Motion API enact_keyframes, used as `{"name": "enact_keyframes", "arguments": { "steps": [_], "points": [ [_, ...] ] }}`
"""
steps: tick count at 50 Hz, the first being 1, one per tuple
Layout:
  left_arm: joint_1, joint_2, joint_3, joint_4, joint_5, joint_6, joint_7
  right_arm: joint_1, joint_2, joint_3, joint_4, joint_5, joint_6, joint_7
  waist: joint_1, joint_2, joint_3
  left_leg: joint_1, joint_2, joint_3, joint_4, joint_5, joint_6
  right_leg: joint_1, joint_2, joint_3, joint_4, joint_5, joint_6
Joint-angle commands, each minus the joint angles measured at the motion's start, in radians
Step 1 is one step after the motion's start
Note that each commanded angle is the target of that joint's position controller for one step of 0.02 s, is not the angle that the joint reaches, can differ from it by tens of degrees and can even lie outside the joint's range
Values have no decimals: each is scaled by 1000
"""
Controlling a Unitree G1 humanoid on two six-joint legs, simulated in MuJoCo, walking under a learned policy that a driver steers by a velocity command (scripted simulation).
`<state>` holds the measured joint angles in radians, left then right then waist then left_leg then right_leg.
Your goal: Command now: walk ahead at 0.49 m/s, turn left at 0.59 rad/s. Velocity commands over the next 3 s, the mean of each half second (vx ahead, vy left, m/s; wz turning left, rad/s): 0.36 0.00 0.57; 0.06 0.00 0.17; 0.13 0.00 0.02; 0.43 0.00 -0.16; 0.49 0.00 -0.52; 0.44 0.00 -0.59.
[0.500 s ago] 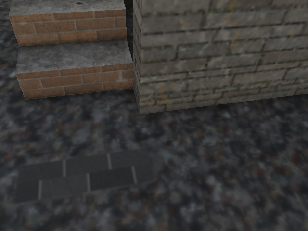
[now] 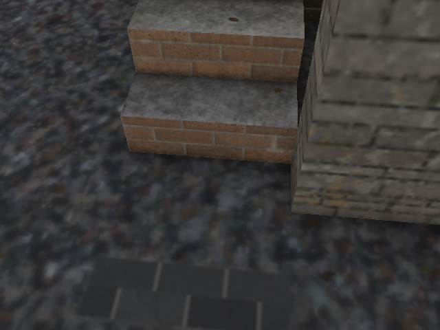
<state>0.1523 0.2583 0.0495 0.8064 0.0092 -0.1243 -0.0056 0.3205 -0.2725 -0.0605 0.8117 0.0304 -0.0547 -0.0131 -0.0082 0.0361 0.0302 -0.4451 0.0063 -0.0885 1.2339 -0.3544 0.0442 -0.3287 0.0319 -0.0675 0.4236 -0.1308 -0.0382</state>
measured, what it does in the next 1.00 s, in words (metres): walks ahead, turning left: left foot, then right foot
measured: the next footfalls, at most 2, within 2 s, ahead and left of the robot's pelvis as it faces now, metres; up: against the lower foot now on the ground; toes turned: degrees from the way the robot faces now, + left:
left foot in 0.38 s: +0.34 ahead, +0.19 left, +0.00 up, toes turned +15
right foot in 0.80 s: +0.40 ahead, -0.04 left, +0.00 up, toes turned +19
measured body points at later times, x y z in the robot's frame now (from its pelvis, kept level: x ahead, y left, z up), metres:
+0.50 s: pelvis +0.23 +0.08 -0.01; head +0.28 +0.11 +0.43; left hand +0.27 +0.38 -0.13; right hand +0.48 -0.13 -0.09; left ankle +0.30 +0.18 -0.74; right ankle +0.19 -0.10 -0.63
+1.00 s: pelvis +0.32 +0.07 +0.00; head +0.33 +0.07 +0.45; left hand +0.34 +0.35 -0.12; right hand +0.53 -0.10 -0.12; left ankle +0.30 +0.18 -0.74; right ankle +0.36 -0.05 -0.74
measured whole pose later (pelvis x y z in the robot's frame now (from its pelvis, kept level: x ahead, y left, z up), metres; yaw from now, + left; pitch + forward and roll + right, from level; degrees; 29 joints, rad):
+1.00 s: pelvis +0.32 +0.07 +0.00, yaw +20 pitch +0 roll +0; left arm 0.21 0.23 0.02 0.81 0.02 -0.04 0.02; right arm 0.19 -0.22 -0.02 0.74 -0.02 -0.01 0.00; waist 0.01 0.02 0.00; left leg -0.30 -0.06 -0.06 0.55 -0.25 0.03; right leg -0.28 -0.03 0.01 0.56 -0.29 0.02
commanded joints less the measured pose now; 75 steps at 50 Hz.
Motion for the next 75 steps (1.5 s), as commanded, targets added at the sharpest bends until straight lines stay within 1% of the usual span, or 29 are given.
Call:
{"name": "enact_keyframes", "arguments": {
  "steps": [1,5,9,13,16,18,19,20,21,22,23,24,27,29,38,40,41,42,43,44,50,61,62,64,67,71,72,74,75],
  "points": [
    [27,84,24,-21,0,-14,-5,35,-33,-14,-81,4,7,5,-1,-112,-48,-176,123,-28,-4,57,-1,161,-284,260,-270,18,-166],
    [50,153,45,7,-9,-24,1,-76,-25,-2,-160,-19,20,6,8,-73,-3,-281,150,-26,-151,157,-21,163,-325,163,-315,103,-194],
    [75,185,53,20,-9,-17,2,-191,-38,4,-203,-11,7,25,51,-80,2,-259,134,25,-398,358,-15,219,-284,18,-299,140,-153],
    [118,198,42,30,-12,30,12,-308,-45,1,-267,-18,-2,65,85,-88,31,-207,85,113,-553,359,-10,282,-280,-60,-216,313,-102],
    [95,240,50,18,-26,71,34,-231,-94,-25,-275,-16,-9,90,26,-148,-30,-105,14,164,-613,239,26,359,-281,-98,-33,589,-56],
    [87,223,46,-5,-33,79,42,27,-180,-75,-202,-27,-12,74,-101,-94,-160,237,-73,182,-728,380,83,254,-220,-146,343,599,7],
    [138,139,15,-40,9,64,33,103,-291,-102,-196,-37,-1,42,-94,121,-250,534,153,-115,-685,797,162,-48,-149,-146,694,3,68],
    [227,78,-12,-76,12,36,10,30,-361,-97,-258,-60,-2,40,-1,265,-443,786,407,-633,-756,990,420,-356,39,18,1041,-595,113],
    [168,184,8,-69,-16,23,-4,20,-271,-79,-283,-59,1,48,-76,111,-532,758,387,-561,-788,932,398,-375,-28,185,1088,-507,94],
    [104,189,8,-90,-34,26,-6,-41,-214,-63,-284,-48,1,49,-60,68,-421,661,341,-412,-774,869,350,-414,-68,162,1058,-431,77],
    [93,164,7,-75,-27,37,7,-89,-158,-46,-275,-20,9,45,-23,-42,-295,503,275,-292,-783,776,277,-405,-123,145,943,-369,77],
    [80,167,10,-74,-20,54,21,-129,-131,-34,-280,-16,15,41,3,-28,-234,360,237,-246,-815,717,246,-342,-145,141,861,-334,79],
    [135,138,12,-64,-11,94,32,-182,-159,-34,-274,-51,15,35,61,34,-198,122,184,-146,-878,758,244,-159,-115,96,763,-260,94],
    [145,125,9,-55,6,104,48,-184,-150,-30,-255,-50,-4,29,67,53,-195,114,179,-133,-894,762,240,-154,-107,106,667,-216,102],
    [24,95,5,-74,-2,108,35,-171,-101,-3,-186,-49,22,15,4,91,-127,135,166,-178,-902,179,191,-12,-82,98,209,-148,77],
    [56,85,1,-66,16,95,28,-145,-58,17,-163,-43,21,15,31,56,-114,101,111,-157,-853,134,116,130,-89,103,1,13,46],
    [73,132,7,-72,31,90,30,-116,-40,25,-154,-55,14,15,16,-7,-127,78,61,-122,-789,100,63,191,-184,197,-17,163,19],
    [25,200,23,-73,27,92,34,-35,-34,20,-144,-55,6,18,-68,-173,-116,51,-35,-22,-755,38,22,178,-236,237,13,190,-30],
    [14,126,11,-63,15,93,28,-88,-47,17,-147,-62,6,14,-39,-215,-123,155,-31,14,-750,83,-5,69,-210,231,-20,-7,-40],
    [6,84,-1,-66,13,89,23,-147,-72,9,-155,-58,13,12,-14,-187,-91,180,-26,6,-748,118,-4,27,-167,200,-27,-110,-13],
    [70,79,-10,-40,6,74,36,-151,-32,10,-135,-44,28,11,21,-71,-62,184,-3,-40,-752,251,25,63,-109,130,42,-38,34],
    [64,77,-23,10,2,79,36,-135,-30,3,-68,-37,32,-1,23,-28,-56,240,-2,-41,-737,331,8,86,-84,112,58,5,34],
    [85,73,-24,28,1,81,35,-115,-30,2,-52,-36,34,-3,23,-25,-76,249,-13,-31,-740,232,12,93,-71,99,56,-93,31],
    [95,87,-17,44,-13,84,35,-93,-60,-12,-37,-20,37,-4,14,-31,-8,189,-35,-25,-744,-160,44,27,-50,98,62,-409,-6],
    [103,78,-20,40,-30,48,35,-86,-53,-10,-35,-1,-4,-1,14,-27,117,76,13,-97,-782,-361,94,-34,-85,169,55,-569,-66],
    [171,94,-13,58,-33,0,19,-119,-35,-7,-45,1,-59,19,37,-64,74,42,1,-83,-699,-205,105,68,-123,265,43,-463,-125],
    [196,120,-6,64,-46,-2,13,-123,-18,-2,-60,-3,-68,25,32,-120,57,-7,-33,-32,-630,-130,89,142,-165,351,14,-371,-157],
    [281,178,14,89,-44,2,7,-164,-13,1,-80,-2,-87,36,51,-215,41,-184,-48,64,-444,41,48,339,-322,566,-43,-130,-241],
    [312,180,18,95,-41,7,4,-211,-18,4,-95,-5,-88,37,74,-208,48,-281,-38,66,-391,-94,39,402,-375,617,-54,-5,-266]
  ]
}}
Over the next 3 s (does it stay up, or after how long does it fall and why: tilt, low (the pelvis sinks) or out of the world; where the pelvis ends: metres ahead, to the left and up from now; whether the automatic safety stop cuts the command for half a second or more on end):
stays up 0.99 0.20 0.01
